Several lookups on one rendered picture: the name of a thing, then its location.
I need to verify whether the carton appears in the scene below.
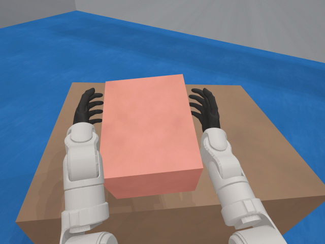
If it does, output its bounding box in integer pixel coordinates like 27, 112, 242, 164
100, 74, 203, 199

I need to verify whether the right robot forearm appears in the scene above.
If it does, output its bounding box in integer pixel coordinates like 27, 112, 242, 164
200, 128, 287, 244

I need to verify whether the left robot forearm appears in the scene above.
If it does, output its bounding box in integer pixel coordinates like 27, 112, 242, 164
59, 122, 109, 244

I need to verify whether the robot right upper arm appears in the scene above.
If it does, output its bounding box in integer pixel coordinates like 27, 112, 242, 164
229, 225, 286, 244

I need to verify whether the pedestal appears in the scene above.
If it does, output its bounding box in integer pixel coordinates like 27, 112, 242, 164
15, 82, 325, 244

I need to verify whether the left robot hand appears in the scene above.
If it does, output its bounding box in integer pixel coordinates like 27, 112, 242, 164
73, 88, 104, 125

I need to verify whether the robot left upper arm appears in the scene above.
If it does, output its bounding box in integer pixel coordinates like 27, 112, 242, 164
65, 232, 118, 244

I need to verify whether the right robot hand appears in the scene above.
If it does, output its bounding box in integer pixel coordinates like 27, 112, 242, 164
189, 88, 220, 132

